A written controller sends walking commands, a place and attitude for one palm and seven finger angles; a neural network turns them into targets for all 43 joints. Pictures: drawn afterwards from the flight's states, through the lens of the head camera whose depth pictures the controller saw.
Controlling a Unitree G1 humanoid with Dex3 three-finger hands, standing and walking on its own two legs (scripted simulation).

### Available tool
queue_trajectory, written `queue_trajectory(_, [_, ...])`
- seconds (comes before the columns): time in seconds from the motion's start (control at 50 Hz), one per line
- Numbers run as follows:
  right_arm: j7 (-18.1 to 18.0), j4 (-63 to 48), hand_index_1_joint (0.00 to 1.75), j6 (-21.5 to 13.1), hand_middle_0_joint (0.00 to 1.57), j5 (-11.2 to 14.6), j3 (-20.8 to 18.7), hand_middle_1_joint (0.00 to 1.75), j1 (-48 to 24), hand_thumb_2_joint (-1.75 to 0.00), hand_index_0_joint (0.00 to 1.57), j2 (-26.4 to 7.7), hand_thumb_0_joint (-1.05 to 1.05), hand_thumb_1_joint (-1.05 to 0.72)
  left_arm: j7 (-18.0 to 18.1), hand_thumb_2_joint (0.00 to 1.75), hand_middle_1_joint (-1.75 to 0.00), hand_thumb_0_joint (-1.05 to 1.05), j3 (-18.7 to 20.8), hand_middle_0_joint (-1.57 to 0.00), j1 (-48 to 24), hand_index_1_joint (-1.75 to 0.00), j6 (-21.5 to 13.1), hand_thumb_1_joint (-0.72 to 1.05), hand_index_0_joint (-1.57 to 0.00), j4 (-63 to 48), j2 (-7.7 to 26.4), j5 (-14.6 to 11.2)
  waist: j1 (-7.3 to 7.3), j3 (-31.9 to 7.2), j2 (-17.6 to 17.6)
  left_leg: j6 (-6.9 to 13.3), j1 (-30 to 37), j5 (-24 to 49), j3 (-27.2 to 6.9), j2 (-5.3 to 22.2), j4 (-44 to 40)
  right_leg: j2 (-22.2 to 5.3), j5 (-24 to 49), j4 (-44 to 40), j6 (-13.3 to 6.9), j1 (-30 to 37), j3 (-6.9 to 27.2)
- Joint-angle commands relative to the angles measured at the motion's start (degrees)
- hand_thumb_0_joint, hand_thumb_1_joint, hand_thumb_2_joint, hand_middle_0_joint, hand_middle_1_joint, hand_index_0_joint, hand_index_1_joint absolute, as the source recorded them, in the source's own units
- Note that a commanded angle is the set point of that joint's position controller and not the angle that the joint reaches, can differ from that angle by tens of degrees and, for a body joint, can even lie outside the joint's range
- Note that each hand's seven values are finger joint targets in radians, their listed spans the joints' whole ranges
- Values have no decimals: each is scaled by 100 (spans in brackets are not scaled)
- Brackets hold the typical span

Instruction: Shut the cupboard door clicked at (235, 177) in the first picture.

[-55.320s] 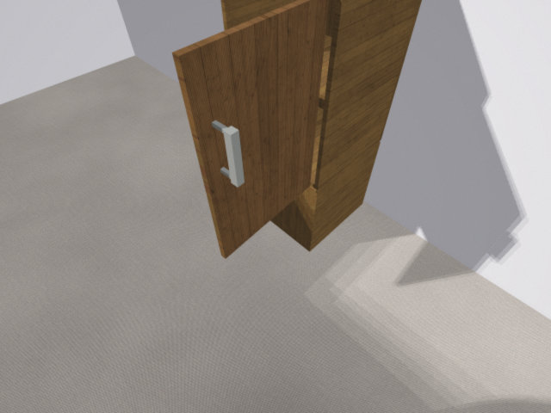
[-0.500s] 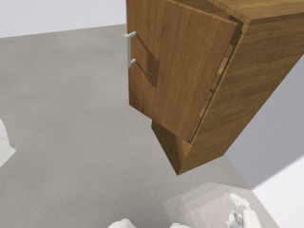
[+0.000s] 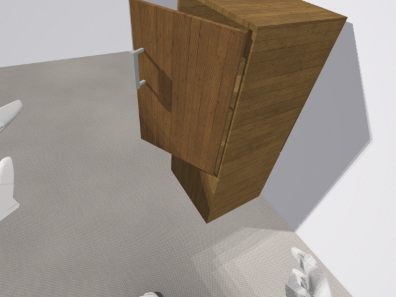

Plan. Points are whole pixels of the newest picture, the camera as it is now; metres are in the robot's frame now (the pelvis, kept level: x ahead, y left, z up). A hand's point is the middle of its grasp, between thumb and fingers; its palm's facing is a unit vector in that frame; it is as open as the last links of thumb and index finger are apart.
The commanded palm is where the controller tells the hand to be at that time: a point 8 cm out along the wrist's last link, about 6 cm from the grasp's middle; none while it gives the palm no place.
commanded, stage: stop stepping back and stand still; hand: left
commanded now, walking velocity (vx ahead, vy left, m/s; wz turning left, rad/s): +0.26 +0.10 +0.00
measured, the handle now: (138, 68) +0.84 +0.24 +0.06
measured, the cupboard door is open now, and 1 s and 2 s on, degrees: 29 29 29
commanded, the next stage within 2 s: let the arm hang, fingers relaxed in 1.98 s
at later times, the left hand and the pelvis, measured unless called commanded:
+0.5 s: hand out of the picture +0.15 +0.33 +0.23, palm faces +0.31 -0.80 -0.52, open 7.4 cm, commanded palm +0.11 +0.38 +0.20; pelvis -0.04 +0.08 +0.03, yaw -2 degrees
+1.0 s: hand out of the picture +0.13 +0.40 +0.22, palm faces +0.43 -0.72 -0.54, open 7.4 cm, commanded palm +0.07 +0.43 +0.20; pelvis -0.07 +0.13 +0.02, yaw +0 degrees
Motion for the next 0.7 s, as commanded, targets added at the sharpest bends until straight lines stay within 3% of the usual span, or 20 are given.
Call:
queue_trajectory(0.0, [-207, -597, 30, -153, 20, -140, -345, 30, -510, -90, 20, -844, 0, -90, 339, 90, -30, 0, 227, -20, -1017, -30, 301, 90, -20, 854, 329, -63, -38, 1084, 10, -248, 2318, -1539, -376, -326, 1591, -1622, -1609, -2253, -189, -4279, 889])
queue_trajectory(0.04, [-233, -494, 30, -133, 20, -120, -381, 30, -395, -90, 20, -878, 0, -90, 416, 90, -30, 0, -207, -20, -1638, -30, 455, 90, -20, 1210, 139, 23, -33, 1572, -1071, -246, 1858, -1706, -681, -312, 2786, -2059, -2152, -2471, -624, -4654, 1197])
queue_trajectory(0.08, [-267, -469, 30, -209, 20, -95, -308, 30, -418, -90, 20, -917, 0, -90, 454, 90, -30, 0, -736, -20, -2411, -30, 516, 90, -20, 1277, -139, 142, -86, 1966, -1022, -103, 1343, -1758, -803, -44, 2581, -1956, -1333, -2156, -623, -4214, 773])
queue_trajectory(0.12, [-295, -500, 30, -282, 20, -72, -236, 30, -493, -90, 20, -943, 0, -90, 467, 90, -30, 0, -1090, -20, -3042, -30, 582, 90, -20, 1200, -273, 242, -76, 2312, -414, -65, 1165, -1586, -589, -80, 997, -1365, -816, -1448, -322, -3669, 174])
queue_trajectory(0.14, [-305, -511, 30, -383, 20, -49, -239, 30, -515, -90, 20, -1035, 0, -90, 475, 90, -30, 0, -1161, -20, -3301, -30, 545, 90, -20, 849, -298, 264, -31, 2257, 245, -6, 1053, -1516, -843, -64, 29, -1012, -406, -815, -204, -3197, -38])
queue_trajectory(0.18, [-340, -629, 30, -663, 20, -81, -304, 30, -552, -90, 20, -1149, 0, -90, 544, 90, -30, 0, -755, -20, -3239, -30, 328, 90, -20, -273, 46, 257, 179, 1242, 1632, 229, 1173, -1483, -2066, 466, -1434, -332, 244, 309, 35, -2005, -131])
queue_trajectory(0.22, [-150, -655, 30, -917, 20, -208, -282, 30, -257, -90, 20, -907, 0, -90, 549, 90, -30, 0, -336, -20, -2571, -30, 102, 90, -20, -1715, 297, 144, 141, -338, 2499, -144, 2008, -2139, -3045, 848, -2144, -129, -442, 1325, -15, -1586, 190])
queue_trajectory(0.26, [-4, -650, 30, -1080, 20, -280, -342, 30, -155, -90, 20, -854, 0, -90, 603, 90, -30, 0, 286, -20, -1549, -30, 4, 90, -20, -2494, 724, 113, 290, -1413, 1923, -126, 2535, -2256, -2852, 978, -2077, -163, -379, 1690, 43, -1388, 299])
queue_trajectory(0.3, [111, -723, 30, -1059, 20, -297, -324, 30, -140, -90, 20, -735, 0, -90, 572, 90, -30, 0, 389, -20, -475, -30, 119, 90, -20, -2476, 493, 32, 325, -1759, 1558, 103, 2679, -2000, -2007, 839, -1918, -131, -123, 1395, 75, -1196, 36])
queue_trajectory(0.36, [112, -634, 30, -853, 20, -322, -256, 30, -123, -90, 20, -664, 0, -90, 546, 90, -30, 0, 520, -20, 737, -30, 400, 90, -20, -1264, 248, -104, 285, -1517, 1761, -229, 2392, -2260, -1173, 470, -2114, 103, -161, 501, 82, -912, -512])
queue_trajectory(0.4, [-3, -623, 30, -616, 20, -315, -224, 30, -166, -90, 20, -685, 0, -90, 539, 90, -30, 0, 288, -20, 536, -30, 612, 90, -20, -587, 32, -177, 152, -880, 1914, -534, 1882, -2779, -998, 408, -2438, 272, -282, 42, 39, -710, -814])
queue_trajectory(0.46, [-134, -526, 30, -317, 20, -278, -194, 30, -207, -90, 20, -688, 0, -90, 495, 90, -30, 0, 97, -20, 150, -30, 924, 90, -20, 564, -35, -155, 157, -257, 1201, -605, 1060, -3009, -589, 202, -2123, 172, -33, -910, -104, -104, -883])
queue_trajectory(0.5, [-142, -500, 30, -121, 20, -246, -182, 30, -167, -90, 20, -688, 0, -90, 499, 90, -30, 0, -164, -20, -211, -30, 1113, 90, -20, 999, -73, -75, 101, 32, -141, -381, 781, -2446, -331, -7, -726, -707, 5, -1498, -373, -475, -6])
queue_trajectory(0.52, [-135, -446, 30, -58, 20, -236, -209, 30, -122, -90, 20, -685, 0, -90, 500, 90, -30, 0, -230, -20, -578, -30, 1140, 90, -20, 957, -38, -57, 83, 45, -983, -252, 1096, -1953, -227, -188, 543, -1551, -509, -1999, -655, -1330, 912])
queue_trajectory(0.54, [-130, -424, 30, -48, 20, -240, -181, 30, -226, -90, 20, -703, 0, -90, 539, 90, -30, 0, -284, -20, -1053, -30, 1159, 90, -20, 738, 39, -44, 100, 287, -1312, -193, 859, -1705, -230, -272, 1396, -2189, -556, -2332, -957, -1812, 1470])
queue_trajectory(0.56, [-117, -450, 30, -131, 20, -297, -150, 30, -417, -90, 20, -751, 0, -90, 601, 90, -30, 0, -185, -20, -1545, -30, 1081, 90, -20, 496, 181, -14, 126, 297, -956, -172, 590, -1662, -343, -211, 1705, -2365, 189, -2277, -1138, -1712, 1517])
queue_trajectory(0.58, [-87, -440, 30, -208, 20, -182, -151, 30, -383, -90, 20, -675, 0, -90, 592, 90, -30, 0, -554, -20, -1844, -30, 1051, 90, -20, 392, -106, 48, 140, 47, -1441, -149, 269, -1763, -435, -192, 1808, -2267, 321, -1864, -1128, -1104, 1256])
queue_trajectory(0.62, [-112, -413, 30, -296, 20, -130, -245, 30, -412, -90, 20, -811, 0, -90, 596, 90, -30, 0, -902, -20, -2264, -30, 1033, 90, -20, 377, -401, 193, 75, 256, -1183, -77, 865, -1670, -399, -87, 1264, -1864, -109, -1549, -853, -1630, 632])
queue_trajectory(0.64, [-145, -425, 30, -348, 20, -131, -245, 30, -542, -90, 20, -838, 0, -90, 617, 90, -30, 0, -997, -20, -2614, -30, 991, 90, -20, 48, -365, 255, 43, 463, -782, -46, 1216, -1424, -284, -107, 892, -1795, -182, -1409, -777, -1962, 548])
queue_trajectory(0.68, [-229, -385, 30, -466, 20, -137, -220, 30, -630, -90, 20, -878, 0, -90, 668, 90, -30, 0, -940, -20, -3102, -30, 839, 90, -20, -714, -126, 329, 37, 743, 881, -24, 1743, -1190, -283, -175, 101, -1435, -14, -740, -514, -2367, 186])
